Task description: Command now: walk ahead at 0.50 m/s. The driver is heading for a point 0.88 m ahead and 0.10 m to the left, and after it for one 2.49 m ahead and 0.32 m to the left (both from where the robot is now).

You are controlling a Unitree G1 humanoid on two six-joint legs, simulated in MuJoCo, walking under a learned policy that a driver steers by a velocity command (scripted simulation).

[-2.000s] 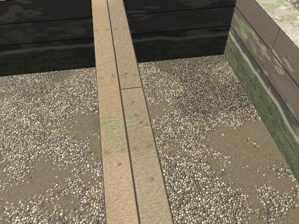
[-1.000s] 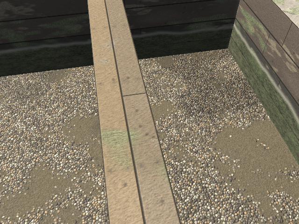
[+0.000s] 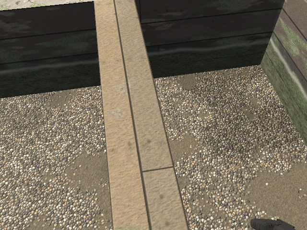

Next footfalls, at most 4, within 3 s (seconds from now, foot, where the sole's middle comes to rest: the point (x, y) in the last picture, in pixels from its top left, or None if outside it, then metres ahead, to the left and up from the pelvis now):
0.44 right None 0.39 -0.01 -0.73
0.92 left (133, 172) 0.68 0.11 -0.73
1.38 right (141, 131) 0.90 0.07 -0.73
1.68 left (117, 132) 0.90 0.19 -0.73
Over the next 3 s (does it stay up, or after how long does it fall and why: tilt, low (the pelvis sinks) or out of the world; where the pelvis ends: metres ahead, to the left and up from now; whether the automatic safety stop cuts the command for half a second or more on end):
stays up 0.90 0.13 0.06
